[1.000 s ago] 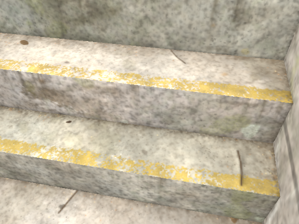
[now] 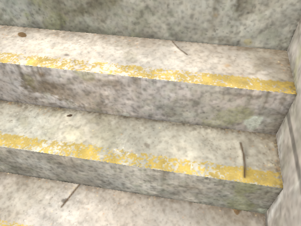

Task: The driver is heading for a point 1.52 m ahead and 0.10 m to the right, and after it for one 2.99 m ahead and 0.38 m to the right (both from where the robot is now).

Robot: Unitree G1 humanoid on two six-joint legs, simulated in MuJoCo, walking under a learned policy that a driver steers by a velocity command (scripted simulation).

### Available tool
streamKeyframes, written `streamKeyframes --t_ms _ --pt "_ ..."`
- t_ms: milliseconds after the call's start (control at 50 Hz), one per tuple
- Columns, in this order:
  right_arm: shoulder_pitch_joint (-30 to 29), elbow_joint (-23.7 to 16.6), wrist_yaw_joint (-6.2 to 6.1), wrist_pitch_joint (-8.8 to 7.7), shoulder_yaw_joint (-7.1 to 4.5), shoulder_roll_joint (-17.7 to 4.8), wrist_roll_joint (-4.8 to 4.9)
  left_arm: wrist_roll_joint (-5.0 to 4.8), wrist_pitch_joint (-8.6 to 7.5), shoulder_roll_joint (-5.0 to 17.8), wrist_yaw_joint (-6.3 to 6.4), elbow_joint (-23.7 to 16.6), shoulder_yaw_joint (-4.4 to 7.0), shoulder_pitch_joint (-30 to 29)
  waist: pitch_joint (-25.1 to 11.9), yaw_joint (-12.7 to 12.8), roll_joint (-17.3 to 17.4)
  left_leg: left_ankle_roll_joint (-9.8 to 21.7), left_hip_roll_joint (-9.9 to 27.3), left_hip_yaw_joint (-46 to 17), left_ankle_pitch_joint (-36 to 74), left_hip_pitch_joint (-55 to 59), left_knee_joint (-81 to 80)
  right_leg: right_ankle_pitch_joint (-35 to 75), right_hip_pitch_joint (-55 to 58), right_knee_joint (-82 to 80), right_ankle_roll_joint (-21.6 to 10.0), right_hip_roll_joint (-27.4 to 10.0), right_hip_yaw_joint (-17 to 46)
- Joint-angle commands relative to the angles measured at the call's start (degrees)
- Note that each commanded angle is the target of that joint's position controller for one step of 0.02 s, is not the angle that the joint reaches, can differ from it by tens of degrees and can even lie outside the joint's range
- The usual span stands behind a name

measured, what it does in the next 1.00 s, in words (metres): stands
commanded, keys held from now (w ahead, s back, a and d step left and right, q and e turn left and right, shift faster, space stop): no key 0.70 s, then w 0.30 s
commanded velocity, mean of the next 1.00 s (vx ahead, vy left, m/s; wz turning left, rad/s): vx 0.08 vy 0.00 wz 0.00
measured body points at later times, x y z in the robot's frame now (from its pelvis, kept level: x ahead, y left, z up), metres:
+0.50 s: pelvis -0.01 -0.01 +0.00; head +0.00 -0.02 +0.45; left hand -0.01 +0.22 -0.15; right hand +0.00 -0.25 -0.16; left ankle +0.04 +0.12 -0.75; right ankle -0.07 -0.08 -0.75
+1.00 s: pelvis +0.01 -0.01 +0.00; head +0.02 -0.01 +0.45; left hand +0.04 +0.21 -0.15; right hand +0.04 -0.24 -0.16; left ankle +0.04 +0.12 -0.75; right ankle -0.07 -0.08 -0.75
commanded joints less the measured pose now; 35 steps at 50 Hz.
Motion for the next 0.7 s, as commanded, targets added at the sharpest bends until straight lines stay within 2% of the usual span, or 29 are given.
streamKeyframes --t_ms 20,200,220,260,480,500,540,700 --pt "0.75 -1.11 -0.15 -0.17 -0.79 -5.18 -0.02 -0.01 -0.28 5.33 0.23 -1.42 0.94 2.02 -0.74 -0.04 -0.46 1.39 7.10 -6.23 8.05 4.49 -0.30 11.52 -6.66 -2.94 0.98 -9.80 6.02" --pt "3.67 1.19 -0.22 0.87 -0.70 -4.81 -0.13 0.12 0.35 4.41 0.59 -0.80 1.14 5.71 0.67 -0.15 -0.45 1.11 6.88 -6.11 5.22 2.46 0.44 9.83 -8.45 -2.55 0.73 -9.62 6.11" --pt "3.85 1.32 -0.38 0.80 -0.91 -5.21 -0.09 -0.09 0.44 5.04 0.81 -0.70 1.52 6.29 0.37 -0.09 -0.67 1.17 6.43 -6.39 3.34 2.33 0.14 7.00 -8.68 -3.15 0.73 -9.33 6.37" --pt "3.77 1.49 -0.48 0.90 -0.92 -4.99 -0.15 0.02 0.49 4.38 0.96 -0.80 1.51 6.61 1.51 -0.18 -0.53 1.10 6.45 -6.43 2.98 1.99 0.11 5.96 -9.82 -3.59 0.66 -9.35 6.58" --pt "6.07 2.76 -0.71 1.22 -0.97 -3.90 -0.14 0.07 0.45 3.08 1.14 -0.89 1.97 10.36 1.65 -0.37 -0.74 1.02 6.19 -6.16 3.04 0.94 1.29 10.86 -9.65 -2.70 0.84 -9.50 6.33" --pt "6.22 2.88 -0.60 1.37 -0.79 -3.42 -0.15 0.29 0.37 2.26 0.97 -1.02 1.63 10.28 2.11 -0.47 -0.57 0.94 6.59 -5.88 4.54 0.88 1.77 13.99 -9.67 -2.05 0.82 -9.79 6.13" --pt "6.68 2.96 -0.68 1.48 -0.83 -3.57 0.08 0.33 0.31 2.91 0.91 -1.01 1.87 11.04 1.03 -0.31 -0.77 0.73 6.37 -5.67 4.94 0.87 2.36 16.09 -8.76 -1.47 1.03 -9.74 5.83" --pt "7.05 3.04 -0.81 1.83 -0.80 -3.21 0.01 0.29 0.46 2.18 1.11 -1.16 1.83 12.23 1.50 -0.24 -0.76 0.63 6.29 -5.67 4.40 0.71 2.62 15.22 -9.34 -1.26 0.98 -9.62 5.76"
Keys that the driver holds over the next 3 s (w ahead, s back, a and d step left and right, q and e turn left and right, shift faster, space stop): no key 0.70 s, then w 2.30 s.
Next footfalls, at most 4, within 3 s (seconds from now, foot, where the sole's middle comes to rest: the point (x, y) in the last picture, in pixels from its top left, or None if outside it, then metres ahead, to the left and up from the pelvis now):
none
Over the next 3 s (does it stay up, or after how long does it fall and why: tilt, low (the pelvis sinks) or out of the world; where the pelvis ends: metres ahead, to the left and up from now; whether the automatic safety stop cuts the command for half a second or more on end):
stays up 0.01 -0.01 0.00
